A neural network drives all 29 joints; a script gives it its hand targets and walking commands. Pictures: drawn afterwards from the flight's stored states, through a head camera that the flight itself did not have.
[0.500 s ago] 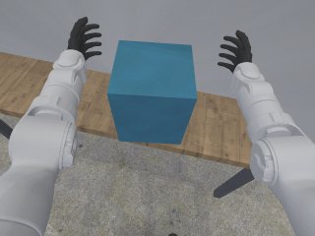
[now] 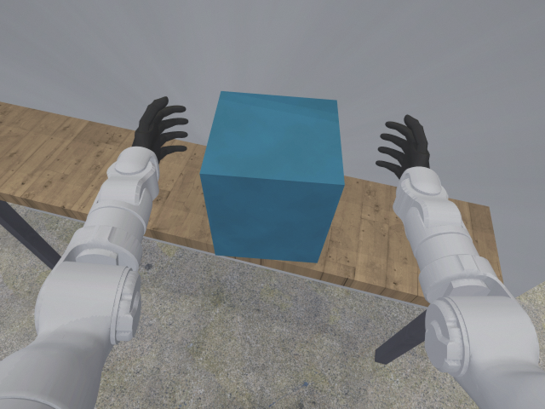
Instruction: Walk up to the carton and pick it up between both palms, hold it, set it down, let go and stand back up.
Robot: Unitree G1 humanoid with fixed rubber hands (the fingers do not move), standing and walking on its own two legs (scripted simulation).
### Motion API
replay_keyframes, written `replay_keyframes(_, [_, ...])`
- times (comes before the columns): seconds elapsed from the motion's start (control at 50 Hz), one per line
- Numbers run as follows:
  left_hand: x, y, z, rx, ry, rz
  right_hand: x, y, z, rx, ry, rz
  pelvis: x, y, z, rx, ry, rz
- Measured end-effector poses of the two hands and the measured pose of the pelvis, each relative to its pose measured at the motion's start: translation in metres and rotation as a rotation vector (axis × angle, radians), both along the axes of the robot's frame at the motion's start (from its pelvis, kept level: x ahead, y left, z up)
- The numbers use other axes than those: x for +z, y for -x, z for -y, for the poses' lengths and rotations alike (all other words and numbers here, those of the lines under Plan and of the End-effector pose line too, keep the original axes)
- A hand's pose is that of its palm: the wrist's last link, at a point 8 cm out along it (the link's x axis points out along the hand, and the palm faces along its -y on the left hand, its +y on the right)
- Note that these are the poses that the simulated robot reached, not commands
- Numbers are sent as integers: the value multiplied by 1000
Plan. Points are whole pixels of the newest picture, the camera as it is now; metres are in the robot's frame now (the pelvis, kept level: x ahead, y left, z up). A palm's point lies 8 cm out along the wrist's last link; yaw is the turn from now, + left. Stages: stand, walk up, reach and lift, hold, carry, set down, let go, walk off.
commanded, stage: set down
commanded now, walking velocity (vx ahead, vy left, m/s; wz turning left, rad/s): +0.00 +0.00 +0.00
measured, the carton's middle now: (272, 182) +0.51 -0.02 -0.02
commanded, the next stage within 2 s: none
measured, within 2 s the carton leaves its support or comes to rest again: neither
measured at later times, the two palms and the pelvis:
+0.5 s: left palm (145, 204) +0.41 +0.18 +0.06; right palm (403, 217) +0.36 -0.21 +0.06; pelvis -0.01 +0.00 +0.00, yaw -1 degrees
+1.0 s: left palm (133, 274) +0.33 +0.20 -0.01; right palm (393, 267) +0.31 -0.19 +0.00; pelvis +0.00 +0.00 +0.00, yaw -3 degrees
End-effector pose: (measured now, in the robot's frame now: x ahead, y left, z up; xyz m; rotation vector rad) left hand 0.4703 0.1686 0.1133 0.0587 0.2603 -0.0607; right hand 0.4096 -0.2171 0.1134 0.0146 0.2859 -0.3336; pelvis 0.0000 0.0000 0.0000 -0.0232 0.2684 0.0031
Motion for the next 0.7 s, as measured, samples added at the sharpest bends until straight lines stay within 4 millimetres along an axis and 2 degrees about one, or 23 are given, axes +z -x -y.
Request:
replay_keyframes(0.1, [-15, 12, 0, 7, 0, 5, -16, 9, -2, 5, -7, 14, -2, 4, 0, -13, -1, -12])
replay_keyframes(0.32, [-26, 31, -5, 10, 4, 23, -26, 26, -8, 3, -10, 39, -2, 9, 2, -10, -4, 26])
replay_keyframes(0.46, [-48, 49, -10, 18, 7, 10, -44, 42, -10, -4, -20, 29, -1, 8, 3, -12, -5, 43])
replay_keyframes(0.52, [-59, 66, -11, 11, -17, 30, -53, 56, -12, 19, -6, 65, 1, 4, 2, -31, -5, 73])
replay_keyframes(0.64, [-97, 112, -18, 33, -9, -39, -85, 93, -11, 15, -6, 29, 2, 1, 1, -56, -4, 127])
replay_keyframes(0.7, [-109, 126, -24, 60, 11, -41, -95, 105, -11, 19, -11, 9, 1, 1, 1, -61, -6, 115])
